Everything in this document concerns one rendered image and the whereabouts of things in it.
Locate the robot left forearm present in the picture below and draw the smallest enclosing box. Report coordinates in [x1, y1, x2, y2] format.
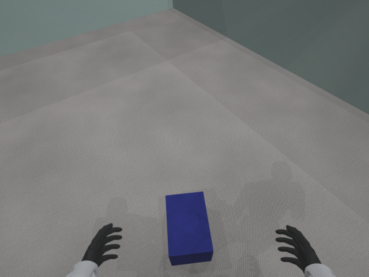
[66, 260, 99, 277]

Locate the robot right forearm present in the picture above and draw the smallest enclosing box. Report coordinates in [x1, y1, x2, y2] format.
[304, 263, 336, 277]

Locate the robot right hand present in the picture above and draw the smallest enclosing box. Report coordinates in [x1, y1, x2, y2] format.
[276, 225, 321, 273]

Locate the robot left hand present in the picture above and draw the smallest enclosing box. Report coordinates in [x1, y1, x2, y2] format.
[81, 223, 122, 267]

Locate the carton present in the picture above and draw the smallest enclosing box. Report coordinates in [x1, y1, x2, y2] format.
[165, 192, 213, 266]

